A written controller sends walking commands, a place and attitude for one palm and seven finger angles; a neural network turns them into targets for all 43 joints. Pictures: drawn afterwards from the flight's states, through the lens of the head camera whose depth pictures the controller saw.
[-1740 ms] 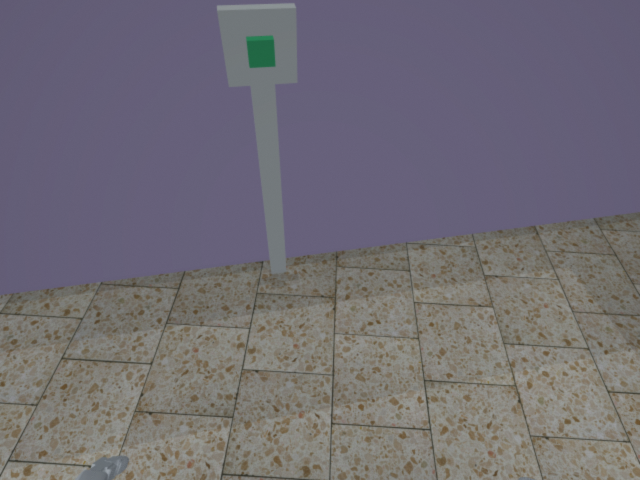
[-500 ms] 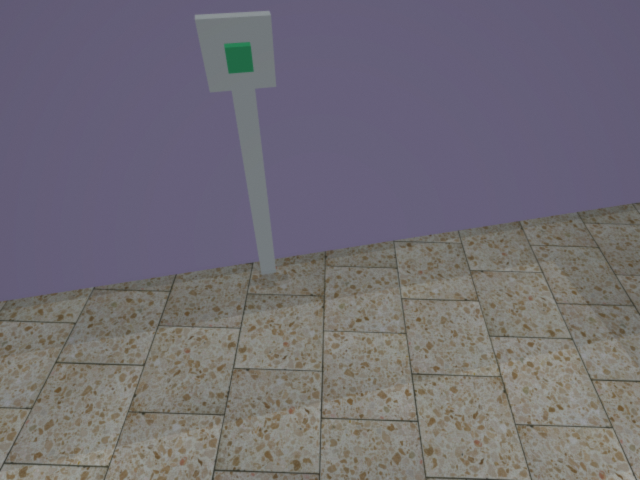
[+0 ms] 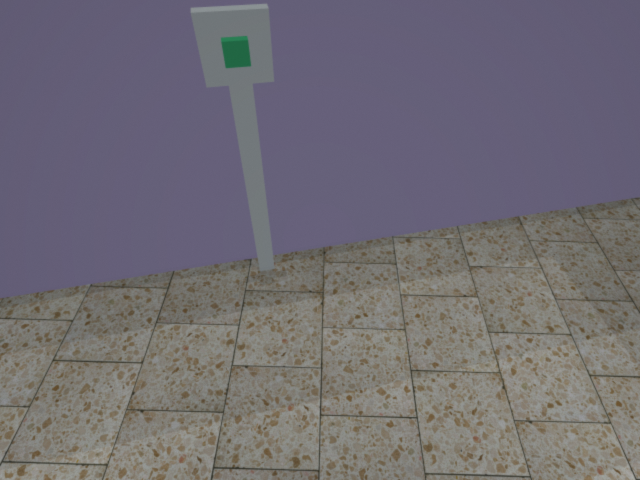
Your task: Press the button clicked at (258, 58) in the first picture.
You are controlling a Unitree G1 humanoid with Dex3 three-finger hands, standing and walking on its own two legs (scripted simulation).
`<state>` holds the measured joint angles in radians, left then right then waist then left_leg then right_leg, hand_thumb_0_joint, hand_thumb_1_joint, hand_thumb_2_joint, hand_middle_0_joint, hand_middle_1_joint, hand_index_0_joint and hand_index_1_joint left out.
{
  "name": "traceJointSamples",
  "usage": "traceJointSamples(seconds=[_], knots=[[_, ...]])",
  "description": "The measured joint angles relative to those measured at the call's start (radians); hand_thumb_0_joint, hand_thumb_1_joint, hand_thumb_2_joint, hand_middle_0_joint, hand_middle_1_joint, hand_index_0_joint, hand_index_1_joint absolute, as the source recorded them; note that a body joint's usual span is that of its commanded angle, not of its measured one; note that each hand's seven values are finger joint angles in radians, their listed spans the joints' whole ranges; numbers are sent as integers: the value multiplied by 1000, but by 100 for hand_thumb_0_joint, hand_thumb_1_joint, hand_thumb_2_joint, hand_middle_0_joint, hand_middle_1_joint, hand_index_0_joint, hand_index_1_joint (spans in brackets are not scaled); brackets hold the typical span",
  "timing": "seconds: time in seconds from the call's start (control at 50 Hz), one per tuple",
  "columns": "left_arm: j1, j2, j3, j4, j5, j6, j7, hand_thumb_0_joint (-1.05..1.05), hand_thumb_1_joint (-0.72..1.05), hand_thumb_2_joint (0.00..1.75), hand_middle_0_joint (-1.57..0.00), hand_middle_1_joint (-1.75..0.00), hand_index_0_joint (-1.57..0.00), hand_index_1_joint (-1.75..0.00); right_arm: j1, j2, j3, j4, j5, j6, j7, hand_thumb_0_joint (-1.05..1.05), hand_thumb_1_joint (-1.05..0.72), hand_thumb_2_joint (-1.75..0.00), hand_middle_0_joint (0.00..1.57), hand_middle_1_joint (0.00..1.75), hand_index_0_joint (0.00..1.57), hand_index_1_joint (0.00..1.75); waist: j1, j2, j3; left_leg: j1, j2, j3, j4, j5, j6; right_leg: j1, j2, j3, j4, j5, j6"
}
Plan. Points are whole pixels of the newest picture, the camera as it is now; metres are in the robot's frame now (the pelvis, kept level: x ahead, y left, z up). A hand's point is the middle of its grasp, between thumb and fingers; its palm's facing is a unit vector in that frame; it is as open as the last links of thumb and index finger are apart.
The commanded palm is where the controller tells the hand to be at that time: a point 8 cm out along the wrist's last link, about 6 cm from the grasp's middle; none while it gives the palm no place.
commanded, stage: walk to a spot facing it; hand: left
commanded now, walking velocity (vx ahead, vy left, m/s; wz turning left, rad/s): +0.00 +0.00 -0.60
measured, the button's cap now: (236, 51) +0.94 +0.26 +0.10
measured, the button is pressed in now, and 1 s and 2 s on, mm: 0 0 0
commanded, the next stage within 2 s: turn to face it in 1.62 s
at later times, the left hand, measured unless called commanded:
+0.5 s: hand out of the picture +0.03 +0.15 -0.16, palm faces -0.18 -0.96 -0.23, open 7.4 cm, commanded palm none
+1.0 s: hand (238, 362) +0.34 +0.17 -0.19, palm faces -0.42 -0.89 -0.19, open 7.4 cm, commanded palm none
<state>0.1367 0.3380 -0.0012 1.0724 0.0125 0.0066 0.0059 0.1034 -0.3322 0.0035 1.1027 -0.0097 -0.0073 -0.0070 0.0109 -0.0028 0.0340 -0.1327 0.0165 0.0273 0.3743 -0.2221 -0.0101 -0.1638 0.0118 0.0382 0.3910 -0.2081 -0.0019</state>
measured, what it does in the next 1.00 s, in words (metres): walks ahead, turning right: left foot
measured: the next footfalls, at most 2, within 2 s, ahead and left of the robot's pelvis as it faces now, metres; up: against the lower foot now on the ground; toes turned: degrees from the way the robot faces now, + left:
left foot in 0.84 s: +0.32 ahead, +0.03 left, +0.00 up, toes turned -21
right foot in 1.50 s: +0.26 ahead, -0.16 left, +0.00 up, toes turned -57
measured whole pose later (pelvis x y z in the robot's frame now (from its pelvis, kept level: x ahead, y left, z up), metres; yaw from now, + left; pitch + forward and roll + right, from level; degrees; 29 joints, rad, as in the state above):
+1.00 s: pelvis +0.23 +0.00 -0.01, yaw -32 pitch -1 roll -2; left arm 0.31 0.25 0.10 1.00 0.03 0.02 -0.01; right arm 0.18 -0.13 0.00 0.92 -0.02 -0.06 -0.02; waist 0.04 -0.06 0.05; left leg -0.26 0.06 0.18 0.57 -0.28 0.05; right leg -0.45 0.01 0.00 1.25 -0.40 0.01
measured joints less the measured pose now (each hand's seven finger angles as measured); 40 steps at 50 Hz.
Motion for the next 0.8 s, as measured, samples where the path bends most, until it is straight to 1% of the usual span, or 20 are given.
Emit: traceJointSamples(seconds=[0.08, 0.14, 0.18, 0.22, 0.24, 0.26, 0.28, 0.3, 0.32, 0.34, 0.36, 0.38, 0.42, 0.5, 0.54, 0.58, 0.64, 0.7, 0.76, 0.8], knots=[[22, -18, 9, -29, 1, 28, 6, 1, 90, 90, -20, -30, -20, -30, 0, 29, -9, -41, -1, 14, -12, 0, -90, -90, 20, 30, 20, 30, 6, -5, 10, -28, 10, 37, 55, -31, -2, -50, 12, 36, 70, -23, 1], [41, -36, 16, -54, 3, 45, 0, 1, 90, 90, -20, -30, -20, -30, 7, 59, -17, -75, -3, 24, -13, 0, -90, -90, 20, 30, 20, 30, 7, -15, 25, -52, 17, 69, 106, -58, -2, -102, 21, 63, 150, -50, 0], [52, -48, 21, -71, 5, 54, -6, 1, 91, 90, -20, -30, -20, -30, 12, 79, -21, -93, -3, 27, -12, 0, -90, -90, 20, 30, 20, 30, 12, -24, 40, -62, 21, 98, 139, -77, -3, -153, 16, 44, 251, -91, 3], [68, -66, 29, -84, 5, 62, -12, 1, 91, 90, -20, -30, -20, -30, 20, 92, -24, -104, -6, 29, -9, 0, -90, -90, 20, 30, 20, 30, 18, -21, 53, -61, 33, 128, 169, -98, -7, -190, 6, 5, 369, -196, 8], [78, -77, 32, -89, 6, 65, -17, 1, 91, 90, -20, -30, -20, -30, 28, 94, -26, -107, -7, 30, -7, 0, -90, -90, 20, 30, 20, 30, 19, -12, 54, -60, 44, 139, 184, -110, -12, -192, 0, -16, 392, -229, 8], [91, -90, 34, -94, 8, 64, -24, 1, 91, 90, -20, -30, -20, -30, 38, 94, -28, -109, -9, 33, -4, 0, -90, -90, 20, 30, 20, 30, 22, 2, 50, -63, 59, 147, 208, -126, -19, -179, -4, -37, 381, -235, 8], [109, -99, 35, -103, 10, 57, -31, 1, 91, 90, -20, -30, -20, -30, 51, 91, -30, -109, -10, 38, 0, 0, -90, -90, 20, 30, 20, 30, 25, 17, 39, -77, 77, 152, 249, -152, -26, -154, -6, -53, 336, -218, 6], [127, -108, 37, -109, 15, 45, -33, 1, 91, 90, -20, -30, -20, -30, 61, 89, -33, -108, -9, 45, 3, 0, -90, -90, 20, 30, 20, 30, 30, 33, 28, -109, 94, 142, 328, -223, -28, -152, 5, -66, 319, -175, -21], [142, -117, 35, -113, 16, 32, -29, 1, 90, 90, -20, -30, -20, -30, 68, 88, -37, -104, -9, 55, 4, 0, -90, -90, 20, 30, 20, 30, 32, 44, 21, -157, 92, 103, 440, -288, -30, -158, 18, -72, 329, -169, -45], [156, -126, 34, -116, 14, 22, -23, 1, 90, 90, -20, -30, -20, -30, 74, 88, -39, -101, -11, 63, 7, 0, -90, -90, 20, 30, 20, 30, 33, 50, 18, -204, 78, 60, 547, -302, -29, -151, 27, -75, 322, -170, -62], [173, -135, 35, -116, 12, 13, -17, 1, 91, 90, -20, -30, -20, -30, 79, 89, -41, -99, -11, 66, 12, 1, -90, -90, 20, 30, 20, 30, 38, 52, 15, -245, 65, 32, 630, -275, -26, -134, 36, -73, 295, -165, -72], [193, -142, 36, -114, 10, 5, -13, 1, 91, 90, -20, -30, -20, -30, 80, 91, -42, -97, -11, 63, 17, 1, -90, -90, 20, 30, 20, 30, 43, 48, 12, -281, 57, 19, 690, -235, -24, -114, 44, -63, 254, -151, -77], [231, -155, 34, -102, 7, -8, -10, 1, 90, 90, -20, -30, -20, -30, 78, 94, -44, -104, -14, 49, 25, 1, -90, -90, 20, 30, 20, 30, 46, 37, 6, -338, 51, 9, 746, -144, -29, -72, 54, -35, 160, -105, -79], [288, -175, 30, -73, 4, -31, -14, 1, 90, 90, -20, -30, -20, -30, 68, 93, -56, -134, -16, 21, 26, 1, -90, -90, 20, 30, 20, 30, 31, 25, -4, -420, 63, -4, 744, -21, -49, -3, 64, 16, 12, -41, -83], [305, -183, 31, -62, 5, -39, -12, 1, 90, 90, -20, -30, -21, -30, 64, 90, -61, -142, -17, 15, 24, 1, -90, -90, 20, 30, 20, 30, 27, 26, -8, -448, 72, -14, 730, 11, -57, 23, 69, 34, -29, -30, -81], [316, -189, 33, -54, 7, -46, -10, 1, 90, 90, -20, -30, -21, -30, 61, 88, -66, -144, -17, 14, 21, 1, -91, -90, 20, 30, 20, 30, 28, 29, -11, -465, 79, -21, 708, 27, -63, 47, 75, 50, -55, -32, -79], [325, -193, 36, -46, 11, -54, -3, 1, 90, 90, -20, -30, -21, -30, 57, 91, -67, -143, -16, 16, 21, 1, -91, -90, 20, 30, 20, 30, 37, 32, -20, -473, 86, -20, 654, 27, -67, 83, 80, 73, -76, -49, -74], [333, -194, 38, -42, 16, -59, 4, 1, 90, 90, -20, -30, -21, -30, 42, 101, -64, -144, -14, 18, 22, 1, -91, -90, 20, 30, 20, 30, 52, 30, -26, -462, 83, -10, 579, 2, -65, 118, 79, 102, -85, -76, -64], [336, -189, 41, -38, 20, -56, 11, 1, 90, 90, -20, -30, -20, -30, 19, 120, -57, -158, -9, 12, 25, 1, -91, -90, 20, 30, 20, 30, 65, 19, -26, -429, 66, 1, 471, -31, -54, 150, 71, 137, -75, -118, -47], [335, -180, 45, -36, 21, -51, 13, 1, 90, 90, -20, -30, -20, -30, 2, 137, -49, -173, -4, -1, 25, 1, -91, -90, 20, 30, 20, 30, 71, 4, -22, -383, 48, 11, 369, -55, -41, 164, 62, 164, -45, -160, -32]])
